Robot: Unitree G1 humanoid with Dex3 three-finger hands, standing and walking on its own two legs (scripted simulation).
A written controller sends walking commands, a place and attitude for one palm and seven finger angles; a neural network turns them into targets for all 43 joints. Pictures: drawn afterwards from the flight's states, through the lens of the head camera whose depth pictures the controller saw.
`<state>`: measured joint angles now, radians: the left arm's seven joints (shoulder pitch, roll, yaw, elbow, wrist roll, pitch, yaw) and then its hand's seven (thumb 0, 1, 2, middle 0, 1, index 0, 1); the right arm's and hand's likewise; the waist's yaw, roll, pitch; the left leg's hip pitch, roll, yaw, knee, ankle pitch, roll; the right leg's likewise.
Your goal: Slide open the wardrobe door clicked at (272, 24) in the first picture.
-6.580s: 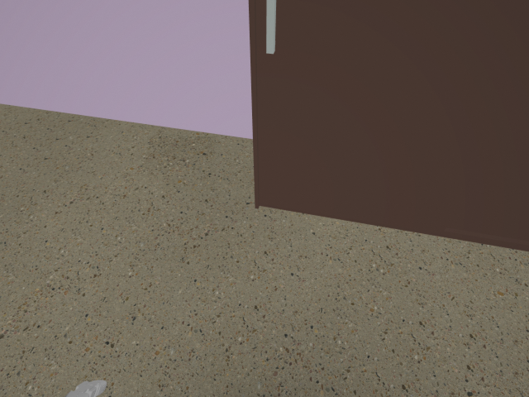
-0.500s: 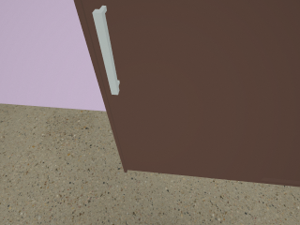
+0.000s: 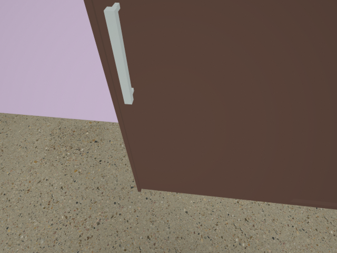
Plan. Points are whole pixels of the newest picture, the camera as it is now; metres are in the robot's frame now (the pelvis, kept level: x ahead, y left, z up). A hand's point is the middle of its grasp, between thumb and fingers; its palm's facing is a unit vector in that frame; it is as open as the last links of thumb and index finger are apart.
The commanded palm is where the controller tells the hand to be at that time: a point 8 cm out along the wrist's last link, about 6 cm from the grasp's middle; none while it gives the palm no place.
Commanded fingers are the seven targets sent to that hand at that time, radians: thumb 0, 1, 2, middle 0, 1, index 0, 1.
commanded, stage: look again from close up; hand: left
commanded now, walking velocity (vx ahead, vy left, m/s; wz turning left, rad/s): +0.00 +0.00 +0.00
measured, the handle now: (123, 59) +0.54 +0.16 +0.18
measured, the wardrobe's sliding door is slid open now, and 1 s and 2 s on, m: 0.00 0.00 0.00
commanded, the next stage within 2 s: shuffle to correct the standing spot in 0.18 s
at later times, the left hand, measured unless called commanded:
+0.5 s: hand out of the picture +0.00 +0.18 -0.18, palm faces +0.09 -0.98 -0.17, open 7.4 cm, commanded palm none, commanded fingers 0.00 0.90 0.90 -0.20 -0.30 -0.20 -0.30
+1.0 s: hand out of the picture +0.13 +0.20 -0.18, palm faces +0.07 -0.97 -0.23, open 7.3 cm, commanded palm none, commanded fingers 0.00 0.90 0.90 -0.20 -0.30 -0.20 -0.30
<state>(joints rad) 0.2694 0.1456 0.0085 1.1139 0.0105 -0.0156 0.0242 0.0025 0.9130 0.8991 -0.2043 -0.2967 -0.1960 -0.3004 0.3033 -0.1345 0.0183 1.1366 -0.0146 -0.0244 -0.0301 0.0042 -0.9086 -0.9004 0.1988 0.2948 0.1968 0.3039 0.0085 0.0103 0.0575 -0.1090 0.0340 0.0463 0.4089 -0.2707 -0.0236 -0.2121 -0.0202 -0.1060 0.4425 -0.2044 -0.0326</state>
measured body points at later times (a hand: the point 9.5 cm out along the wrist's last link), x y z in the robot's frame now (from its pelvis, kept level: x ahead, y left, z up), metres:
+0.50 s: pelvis +0.01 +0.01 -0.01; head +0.02 +0.01 +0.44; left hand +0.00 +0.23 -0.17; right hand +0.00 -0.21 -0.17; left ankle -0.03 +0.13 -0.74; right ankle +0.02 -0.10 -0.74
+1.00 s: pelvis +0.07 +0.02 -0.01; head +0.11 +0.01 +0.44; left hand +0.13 +0.25 -0.16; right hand +0.04 -0.19 -0.18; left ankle +0.03 +0.14 -0.73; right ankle +0.11 -0.08 -0.74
